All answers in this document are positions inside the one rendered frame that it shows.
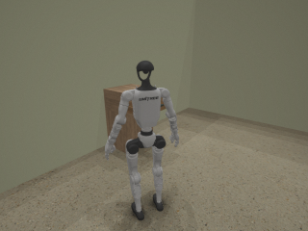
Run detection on drawer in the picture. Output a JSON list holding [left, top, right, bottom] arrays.
[[127, 97, 166, 115]]

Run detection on left robot upper arm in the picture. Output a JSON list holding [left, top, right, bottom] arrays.
[[116, 90, 134, 125]]

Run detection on robot right foot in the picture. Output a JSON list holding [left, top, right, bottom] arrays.
[[153, 193, 164, 212]]

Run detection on right robot hand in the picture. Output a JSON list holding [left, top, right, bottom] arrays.
[[169, 133, 179, 147]]

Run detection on left robot forearm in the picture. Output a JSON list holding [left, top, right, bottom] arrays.
[[107, 115, 122, 145]]

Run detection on robot foot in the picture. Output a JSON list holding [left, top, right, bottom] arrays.
[[153, 193, 164, 212], [131, 202, 144, 220]]

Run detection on cabinet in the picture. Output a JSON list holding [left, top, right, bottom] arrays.
[[103, 84, 153, 153]]

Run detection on robot left foot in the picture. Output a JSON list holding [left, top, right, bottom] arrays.
[[131, 202, 144, 220]]

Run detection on right robot forearm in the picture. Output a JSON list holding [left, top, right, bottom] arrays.
[[168, 111, 178, 135]]

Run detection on right robot upper arm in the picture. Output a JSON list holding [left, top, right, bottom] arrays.
[[158, 88, 176, 118]]

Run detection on left robot hand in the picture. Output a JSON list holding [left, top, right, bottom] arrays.
[[105, 142, 116, 161]]

